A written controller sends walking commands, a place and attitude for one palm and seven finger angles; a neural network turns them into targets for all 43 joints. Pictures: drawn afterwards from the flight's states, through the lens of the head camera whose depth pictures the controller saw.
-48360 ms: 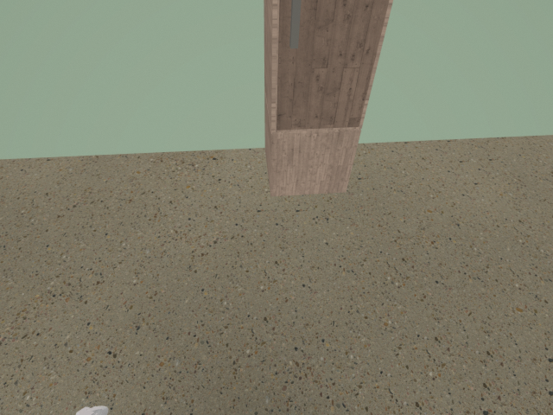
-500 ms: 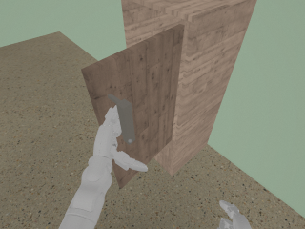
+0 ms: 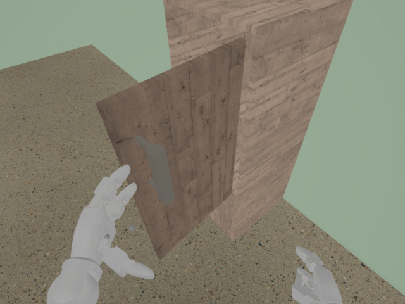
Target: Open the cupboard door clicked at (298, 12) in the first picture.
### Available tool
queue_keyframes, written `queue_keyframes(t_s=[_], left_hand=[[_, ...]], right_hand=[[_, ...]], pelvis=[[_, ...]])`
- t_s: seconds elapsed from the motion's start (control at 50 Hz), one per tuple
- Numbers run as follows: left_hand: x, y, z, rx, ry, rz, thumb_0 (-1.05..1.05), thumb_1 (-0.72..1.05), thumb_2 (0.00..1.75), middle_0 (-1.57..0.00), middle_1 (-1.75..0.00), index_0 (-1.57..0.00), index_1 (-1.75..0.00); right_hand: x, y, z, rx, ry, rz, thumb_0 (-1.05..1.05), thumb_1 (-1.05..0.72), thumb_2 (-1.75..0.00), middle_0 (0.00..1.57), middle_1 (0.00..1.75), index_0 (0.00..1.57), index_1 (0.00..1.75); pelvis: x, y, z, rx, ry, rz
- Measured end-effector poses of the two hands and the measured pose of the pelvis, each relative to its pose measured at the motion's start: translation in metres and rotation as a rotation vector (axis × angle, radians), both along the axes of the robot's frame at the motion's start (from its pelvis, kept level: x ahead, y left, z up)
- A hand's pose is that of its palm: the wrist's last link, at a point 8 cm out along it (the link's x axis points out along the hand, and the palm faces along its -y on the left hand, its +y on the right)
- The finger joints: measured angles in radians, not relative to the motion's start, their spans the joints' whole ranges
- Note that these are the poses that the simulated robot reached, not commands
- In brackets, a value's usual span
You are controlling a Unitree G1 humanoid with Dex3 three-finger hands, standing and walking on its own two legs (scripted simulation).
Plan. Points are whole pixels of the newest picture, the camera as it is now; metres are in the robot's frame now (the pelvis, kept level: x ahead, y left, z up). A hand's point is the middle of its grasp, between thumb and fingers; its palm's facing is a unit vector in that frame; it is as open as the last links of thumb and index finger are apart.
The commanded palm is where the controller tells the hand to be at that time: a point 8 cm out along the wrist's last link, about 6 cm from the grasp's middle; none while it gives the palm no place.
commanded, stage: slide the hand sideways off the handle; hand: left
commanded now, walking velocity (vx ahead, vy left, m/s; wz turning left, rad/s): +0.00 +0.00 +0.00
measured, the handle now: (154, 170) +0.34 +0.12 +0.11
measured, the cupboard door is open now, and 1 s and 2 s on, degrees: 96 96 96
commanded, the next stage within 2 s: draw the hand back to the body in 0.20 s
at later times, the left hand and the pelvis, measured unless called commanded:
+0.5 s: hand (110, 232) +0.21 +0.17 +0.11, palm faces -0.02 -1.00 -0.05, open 16.3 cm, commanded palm +0.18 +0.23 +0.12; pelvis -0.01 +0.01 +0.00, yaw +0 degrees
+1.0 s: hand (62, 229) +0.20 +0.23 +0.14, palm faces +0.25 -0.93 -0.27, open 14.9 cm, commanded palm +0.16 +0.28 +0.15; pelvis -0.01 +0.02 +0.02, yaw +0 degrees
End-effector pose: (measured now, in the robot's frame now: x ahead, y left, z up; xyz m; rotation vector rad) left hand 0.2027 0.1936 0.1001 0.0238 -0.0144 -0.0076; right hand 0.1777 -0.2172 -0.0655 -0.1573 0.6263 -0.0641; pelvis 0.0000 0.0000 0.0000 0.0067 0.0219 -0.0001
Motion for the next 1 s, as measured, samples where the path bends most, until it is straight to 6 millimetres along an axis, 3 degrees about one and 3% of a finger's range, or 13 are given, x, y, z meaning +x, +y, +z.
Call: queue_keyframes(t_s=[0.22, 0.4, 0.54, 0.82, 1.0], left_hand=[[-0.027, 0.024, 0.000, 0.016, -0.011, 0.013, -0.02, -0.50, 0.30, -0.15, -0.31, -0.15, -0.30], [-0.015, 0.022, 0.002, 0.011, -0.029, -0.029, -0.02, -0.50, 0.30, -0.15, -0.30, -0.15, -0.30], [-0.015, 0.033, 0.014, 0.024, -0.037, -0.011, -0.02, -0.50, 0.30, -0.15, -0.30, -0.15, -0.30], [-0.036, 0.065, 0.030, 0.038, -0.043, 0.029, -0.02, -0.47, 0.31, -0.15, -0.30, -0.15, -0.30], [-0.038, 0.084, 0.048, 0.254, -0.039, 0.257, -0.01, -0.25, 0.40, -0.16, -0.30, -0.16, -0.30]], right_hand=[[-0.003, -0.009, -0.007, -0.026, -0.015, 0.002, 0.01, -0.90, -0.90, 0.20, 0.30, 0.20, 0.30], [-0.020, -0.005, -0.012, -0.026, -0.013, -0.019, 0.01, -0.90, -0.90, 0.20, 0.30, 0.20, 0.30], [-0.027, 0.003, -0.008, -0.007, -0.026, -0.035, 0.01, -0.90, -0.90, 0.20, 0.30, 0.20, 0.30], [-0.009, 0.018, 0.007, -0.030, -0.090, 0.008, 0.01, -0.90, -0.90, 0.20, 0.30, 0.20, 0.30], [-0.002, 0.031, 0.017, -0.064, -0.040, 0.015, 0.01, -0.90, -0.90, 0.20, 0.30, 0.20, 0.30]], pelvis=[[-0.003, -0.003, -0.005, -0.007, 0.009, 0.024], [-0.010, 0.002, -0.007, -0.012, 0.010, 0.018], [-0.010, 0.007, -0.003, -0.013, 0.002, 0.004], [-0.011, 0.017, 0.001, -0.024, -0.023, 0.018], [-0.006, 0.024, 0.016, -0.022, -0.066, -0.009]])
